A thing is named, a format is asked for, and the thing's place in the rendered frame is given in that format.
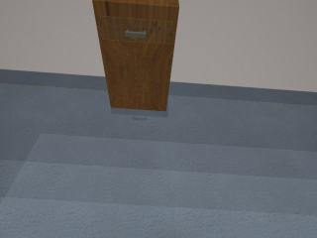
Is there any cabinet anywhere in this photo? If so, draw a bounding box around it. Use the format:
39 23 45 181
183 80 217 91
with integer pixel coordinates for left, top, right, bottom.
92 0 179 112

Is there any drawer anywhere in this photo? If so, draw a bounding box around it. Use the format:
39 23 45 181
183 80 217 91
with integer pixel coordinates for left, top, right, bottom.
99 15 173 45

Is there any handle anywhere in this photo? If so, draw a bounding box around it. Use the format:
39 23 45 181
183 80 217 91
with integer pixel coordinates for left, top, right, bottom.
125 29 147 38

